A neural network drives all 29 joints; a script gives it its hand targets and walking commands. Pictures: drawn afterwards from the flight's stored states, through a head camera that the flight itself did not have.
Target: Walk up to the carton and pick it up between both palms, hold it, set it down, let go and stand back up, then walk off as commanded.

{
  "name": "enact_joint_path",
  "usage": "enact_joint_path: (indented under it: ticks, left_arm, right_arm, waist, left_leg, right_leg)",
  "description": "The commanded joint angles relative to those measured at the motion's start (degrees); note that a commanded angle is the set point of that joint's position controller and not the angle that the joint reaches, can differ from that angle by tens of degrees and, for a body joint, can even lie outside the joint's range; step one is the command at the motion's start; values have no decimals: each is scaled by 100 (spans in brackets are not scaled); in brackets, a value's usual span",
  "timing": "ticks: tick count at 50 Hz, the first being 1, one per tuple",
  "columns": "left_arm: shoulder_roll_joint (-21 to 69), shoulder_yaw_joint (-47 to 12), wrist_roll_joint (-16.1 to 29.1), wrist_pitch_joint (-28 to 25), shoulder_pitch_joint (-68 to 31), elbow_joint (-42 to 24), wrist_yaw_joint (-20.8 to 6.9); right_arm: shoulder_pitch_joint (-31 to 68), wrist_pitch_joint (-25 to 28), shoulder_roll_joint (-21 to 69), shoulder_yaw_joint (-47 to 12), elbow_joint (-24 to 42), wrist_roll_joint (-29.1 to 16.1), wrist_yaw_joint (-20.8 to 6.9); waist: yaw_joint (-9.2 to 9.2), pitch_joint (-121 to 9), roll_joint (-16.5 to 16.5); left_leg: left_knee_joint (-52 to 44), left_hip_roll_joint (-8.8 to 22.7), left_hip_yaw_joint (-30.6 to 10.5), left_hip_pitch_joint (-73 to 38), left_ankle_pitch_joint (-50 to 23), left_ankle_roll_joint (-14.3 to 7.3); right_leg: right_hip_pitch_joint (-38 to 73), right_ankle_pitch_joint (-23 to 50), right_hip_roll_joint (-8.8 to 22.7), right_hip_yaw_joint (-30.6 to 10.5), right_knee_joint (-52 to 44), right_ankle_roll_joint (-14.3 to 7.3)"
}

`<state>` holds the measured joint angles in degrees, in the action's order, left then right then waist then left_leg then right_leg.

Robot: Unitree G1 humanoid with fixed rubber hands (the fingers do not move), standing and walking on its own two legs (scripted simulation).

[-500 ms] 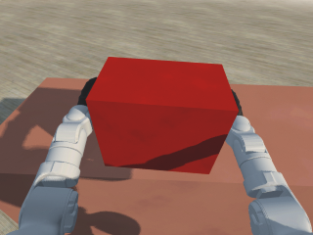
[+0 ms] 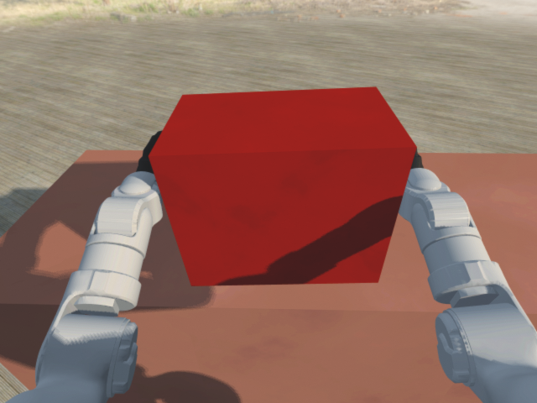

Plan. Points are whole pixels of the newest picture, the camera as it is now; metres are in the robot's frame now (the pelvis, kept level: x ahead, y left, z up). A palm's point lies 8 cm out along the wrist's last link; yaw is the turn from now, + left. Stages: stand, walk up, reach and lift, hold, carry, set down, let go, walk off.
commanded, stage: reach and lift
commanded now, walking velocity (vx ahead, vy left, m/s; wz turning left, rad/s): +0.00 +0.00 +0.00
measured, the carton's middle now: (281, 189) +0.37 -0.02 +0.19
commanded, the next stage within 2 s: hold in 0.82 s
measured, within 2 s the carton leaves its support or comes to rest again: neither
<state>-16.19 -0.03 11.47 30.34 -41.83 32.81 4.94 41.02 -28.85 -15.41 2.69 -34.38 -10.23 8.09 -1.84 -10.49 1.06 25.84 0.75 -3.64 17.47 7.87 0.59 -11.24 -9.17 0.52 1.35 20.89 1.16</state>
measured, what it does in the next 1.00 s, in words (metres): stands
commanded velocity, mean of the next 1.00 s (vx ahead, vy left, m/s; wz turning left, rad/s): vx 0.00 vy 0.00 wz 0.00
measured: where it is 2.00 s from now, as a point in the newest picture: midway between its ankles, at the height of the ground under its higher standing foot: outside the picture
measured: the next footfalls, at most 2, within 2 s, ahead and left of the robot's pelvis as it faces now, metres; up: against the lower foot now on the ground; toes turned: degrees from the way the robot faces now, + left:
none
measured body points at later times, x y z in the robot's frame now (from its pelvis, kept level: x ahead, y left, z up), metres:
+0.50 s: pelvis +0.00 +0.00 +0.00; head -0.08 +0.01 +0.44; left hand +0.39 +0.18 +0.23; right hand +0.39 -0.21 +0.24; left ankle +0.06 +0.12 -0.74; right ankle +0.02 -0.14 -0.74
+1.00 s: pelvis -0.01 +0.00 +0.00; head -0.10 +0.01 +0.44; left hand +0.38 +0.19 +0.24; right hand +0.38 -0.20 +0.25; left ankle +0.06 +0.12 -0.74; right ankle +0.02 -0.14 -0.74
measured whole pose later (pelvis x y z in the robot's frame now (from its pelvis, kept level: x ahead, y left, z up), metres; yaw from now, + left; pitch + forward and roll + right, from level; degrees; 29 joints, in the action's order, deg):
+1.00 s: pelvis -0.01 +0.00 +0.00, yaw +0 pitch -1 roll -2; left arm -15.9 2.3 10.1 40.2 -45.8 31.9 5.8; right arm 50.6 -33.6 -17.5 2.7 -43.7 -13.8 6.5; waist -1.3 -12.9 1.1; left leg 25.7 0.8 -3.6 17.5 7.4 0.6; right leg -11.2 -8.7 0.5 1.3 20.8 1.2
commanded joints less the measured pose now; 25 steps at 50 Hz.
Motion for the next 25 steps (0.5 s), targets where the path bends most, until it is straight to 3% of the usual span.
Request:
enact_joint_path:
  ticks: [1, 5, 12, 17, 25]
  left_arm:
    - [4906, -1369, 322, -98, -6276, -2807, -866]
    - [4822, -1113, 251, -1, -6395, -2364, -948]
    - [4763, -1071, 287, -3, -6662, -2303, -989]
    - [4734, -1092, 324, 15, -6743, -2463, -955]
    - [4742, -1218, 475, 67, -6843, -2872, -841]
  right_arm:
    - [6811, 639, 3773, -1328, 2179, -1366, -1355]
    - [6925, 535, 3693, -1086, 1648, -1293, -1399]
    - [7014, 516, 3684, -1008, 1234, -1287, -1435]
    - [6978, 486, 3668, -1037, 1168, -1348, -1441]
    - [7161, 444, 3746, -1222, 1620, -1562, -1431]
  waist:
    - [-50, -3013, 480]
    - [-98, -2751, 429]
    - [-171, -2978, 497]
    - [-178, -3051, 528]
    - [-86, -3403, 531]
  left_leg:
    - [-812, -100, 30, -1522, -948, 154]
    - [-918, -75, 37, -1312, -614, 113]
    - [-885, -46, 11, -1310, -650, 163]
    - [-823, -42, -11, -1375, -851, 212]
    - [-647, -76, -28, -1577, -1300, 249]
  right_leg:
    - [316, 522, -535, -226, -465, -246]
    - [291, 360, -484, -221, -509, -237]
    - [403, 517, -463, -185, -477, -227]
    - [444, 642, -468, -177, -449, -223]
    - [458, 864, -494, -176, -420, -196]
